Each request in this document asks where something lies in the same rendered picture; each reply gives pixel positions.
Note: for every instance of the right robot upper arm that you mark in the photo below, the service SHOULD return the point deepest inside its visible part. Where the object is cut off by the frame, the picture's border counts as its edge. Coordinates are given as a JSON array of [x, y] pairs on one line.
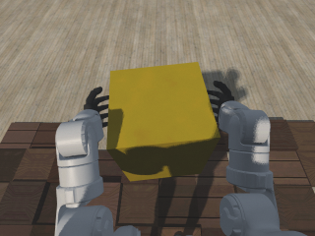
[[250, 214]]

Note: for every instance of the right robot forearm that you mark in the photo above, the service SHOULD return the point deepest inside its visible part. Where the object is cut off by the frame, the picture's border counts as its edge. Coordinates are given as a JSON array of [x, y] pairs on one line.
[[249, 145]]

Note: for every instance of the robot right hand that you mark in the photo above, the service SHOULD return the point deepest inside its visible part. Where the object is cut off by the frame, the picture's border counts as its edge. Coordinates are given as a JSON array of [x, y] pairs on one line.
[[223, 96]]

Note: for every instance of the left robot forearm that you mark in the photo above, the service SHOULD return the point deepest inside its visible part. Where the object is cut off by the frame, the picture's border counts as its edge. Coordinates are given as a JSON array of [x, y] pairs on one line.
[[77, 159]]

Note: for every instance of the carton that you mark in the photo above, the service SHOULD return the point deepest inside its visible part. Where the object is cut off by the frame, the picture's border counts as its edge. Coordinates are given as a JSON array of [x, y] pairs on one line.
[[160, 121]]

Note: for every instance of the left robot thigh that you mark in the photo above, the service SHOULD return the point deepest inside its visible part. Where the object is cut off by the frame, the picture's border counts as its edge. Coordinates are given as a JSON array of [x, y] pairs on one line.
[[127, 230]]

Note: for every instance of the left robot upper arm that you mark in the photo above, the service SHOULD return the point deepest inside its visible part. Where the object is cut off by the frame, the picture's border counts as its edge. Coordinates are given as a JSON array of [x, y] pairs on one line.
[[86, 221]]

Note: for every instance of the robot left hand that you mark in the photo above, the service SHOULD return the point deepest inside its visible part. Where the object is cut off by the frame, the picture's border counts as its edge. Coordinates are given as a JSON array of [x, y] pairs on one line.
[[92, 101]]

